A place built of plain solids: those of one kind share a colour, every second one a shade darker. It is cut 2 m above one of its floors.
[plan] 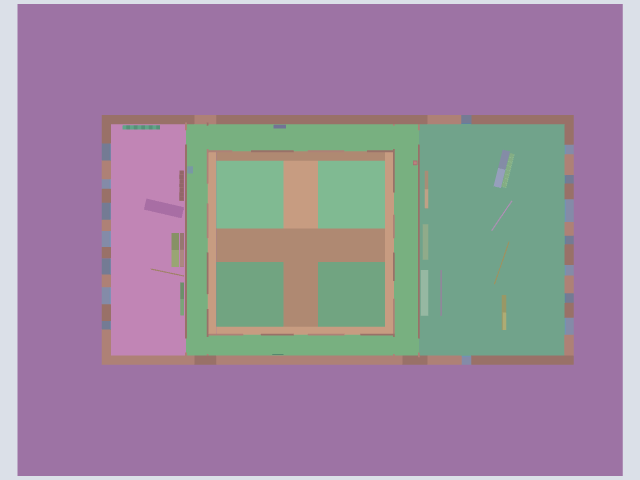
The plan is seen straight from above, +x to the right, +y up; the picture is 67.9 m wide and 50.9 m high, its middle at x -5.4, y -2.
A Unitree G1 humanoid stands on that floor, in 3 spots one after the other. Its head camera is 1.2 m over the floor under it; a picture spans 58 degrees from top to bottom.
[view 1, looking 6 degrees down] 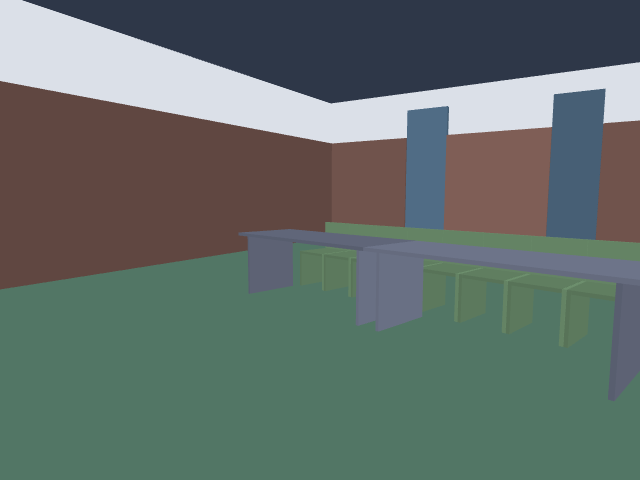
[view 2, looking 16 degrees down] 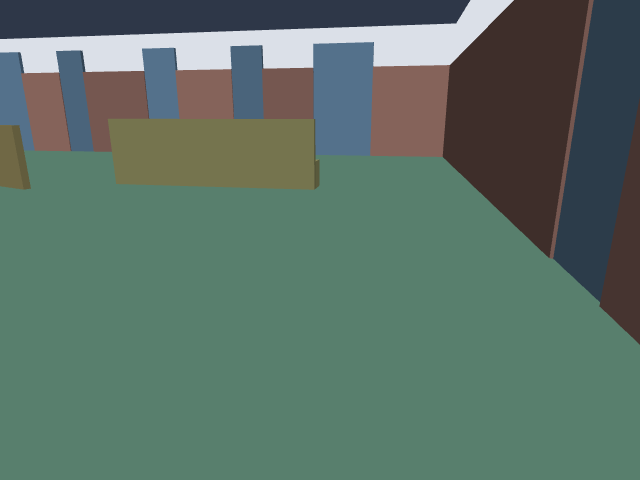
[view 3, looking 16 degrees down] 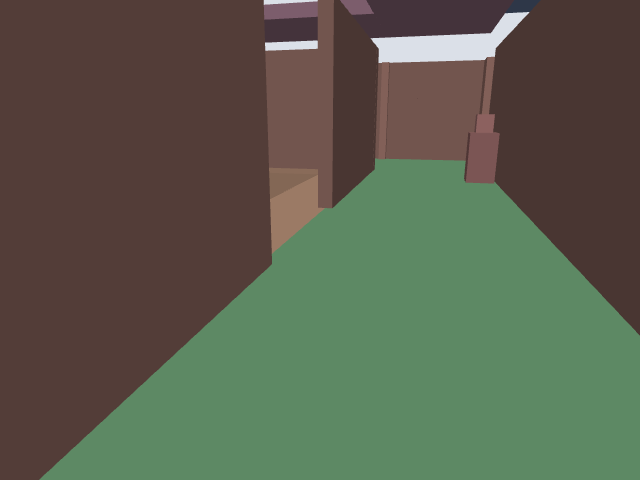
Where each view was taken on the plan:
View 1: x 10.13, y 3.91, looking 33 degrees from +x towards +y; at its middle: table_ref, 4.39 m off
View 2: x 6.74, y -12.89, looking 10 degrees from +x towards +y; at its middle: floor_refectory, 4.35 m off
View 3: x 3.76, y -2.56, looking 104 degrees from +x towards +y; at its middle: floor_corr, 4.35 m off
